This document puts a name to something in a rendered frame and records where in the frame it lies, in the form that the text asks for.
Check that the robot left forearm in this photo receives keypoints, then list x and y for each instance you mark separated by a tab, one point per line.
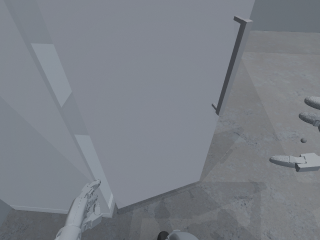
69	232

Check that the handle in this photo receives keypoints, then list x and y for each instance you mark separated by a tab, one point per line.
240	43

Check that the right robot shin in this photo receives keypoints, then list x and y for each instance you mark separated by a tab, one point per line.
174	231

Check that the right robot hand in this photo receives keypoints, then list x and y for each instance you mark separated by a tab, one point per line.
308	161

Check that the fridge door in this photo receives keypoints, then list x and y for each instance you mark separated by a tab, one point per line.
144	75

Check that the left robot hand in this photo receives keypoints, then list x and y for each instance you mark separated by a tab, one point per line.
77	214

